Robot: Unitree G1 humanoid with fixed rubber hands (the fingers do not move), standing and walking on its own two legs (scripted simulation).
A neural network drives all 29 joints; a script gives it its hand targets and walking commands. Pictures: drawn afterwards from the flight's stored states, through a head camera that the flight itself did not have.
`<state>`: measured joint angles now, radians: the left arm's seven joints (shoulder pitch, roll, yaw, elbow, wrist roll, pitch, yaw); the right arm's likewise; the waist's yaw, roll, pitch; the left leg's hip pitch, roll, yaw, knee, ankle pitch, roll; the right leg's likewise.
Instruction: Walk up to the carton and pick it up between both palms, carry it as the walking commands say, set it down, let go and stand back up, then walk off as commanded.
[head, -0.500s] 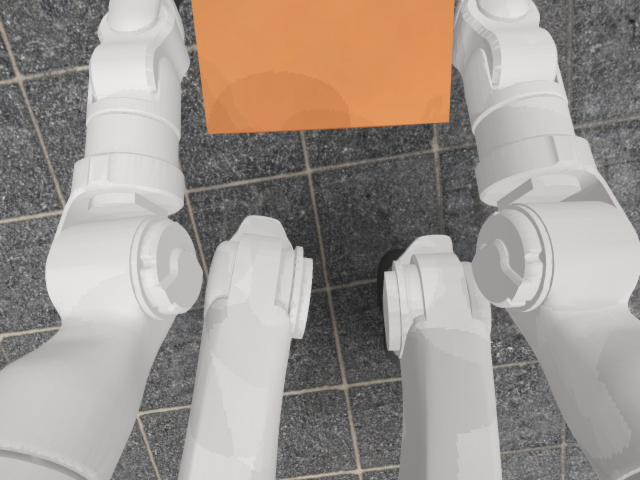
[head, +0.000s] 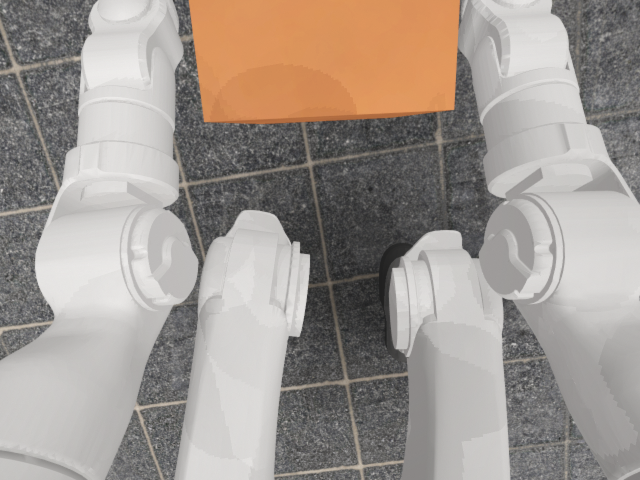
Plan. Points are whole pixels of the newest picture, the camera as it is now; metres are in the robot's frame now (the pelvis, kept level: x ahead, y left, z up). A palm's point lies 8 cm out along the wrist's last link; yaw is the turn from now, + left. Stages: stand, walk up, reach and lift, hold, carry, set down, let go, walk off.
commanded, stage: set down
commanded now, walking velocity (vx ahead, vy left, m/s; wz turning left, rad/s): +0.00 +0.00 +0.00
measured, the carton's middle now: out of the picture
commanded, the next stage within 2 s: let go in 1.74 s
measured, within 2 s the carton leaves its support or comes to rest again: neither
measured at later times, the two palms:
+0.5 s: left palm out of the picture +0.53 +0.24 -0.15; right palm out of the picture +0.57 -0.11 -0.16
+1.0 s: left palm out of the picture +0.53 +0.25 -0.01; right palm out of the picture +0.58 -0.12 -0.01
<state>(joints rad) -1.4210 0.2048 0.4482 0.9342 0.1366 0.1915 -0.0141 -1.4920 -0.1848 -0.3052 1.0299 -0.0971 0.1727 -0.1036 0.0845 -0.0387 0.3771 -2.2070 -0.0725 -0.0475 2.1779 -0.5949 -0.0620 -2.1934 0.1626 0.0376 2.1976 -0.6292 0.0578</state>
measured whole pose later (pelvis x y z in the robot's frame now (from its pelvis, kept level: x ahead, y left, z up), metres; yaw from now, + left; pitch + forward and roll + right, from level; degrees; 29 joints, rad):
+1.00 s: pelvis +0.01 +0.01 +0.10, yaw +1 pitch +45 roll -1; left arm -1.29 0.31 0.29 0.91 -0.06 0.17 0.06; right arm -1.35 -0.28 -0.22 0.95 0.02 0.19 -0.12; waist 0.07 -0.02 0.08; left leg -2.08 -0.06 -0.04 1.80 -0.51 -0.02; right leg -2.05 0.08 0.03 1.82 -0.56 0.03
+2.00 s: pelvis +0.06 +0.01 +0.32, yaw +1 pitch +41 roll -2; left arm -0.80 0.20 0.32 0.65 0.14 0.14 -0.06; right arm -0.82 -0.13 -0.28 0.64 -0.16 0.16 -0.07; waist 0.05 -0.01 -0.01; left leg -1.33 -0.03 -0.06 0.87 -0.25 0.00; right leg -1.30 0.06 0.07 0.85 -0.28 0.03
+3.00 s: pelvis +0.13 +0.00 +0.40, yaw +2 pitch -5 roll +0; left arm 0.22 0.21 0.04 0.41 0.02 0.16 -0.07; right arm 0.22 -0.20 -0.04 0.43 0.00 0.13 0.07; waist 0.00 -0.01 0.11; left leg -0.08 -0.03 -0.06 0.42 -0.26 0.00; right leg -0.05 0.02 0.06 0.43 -0.29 -0.01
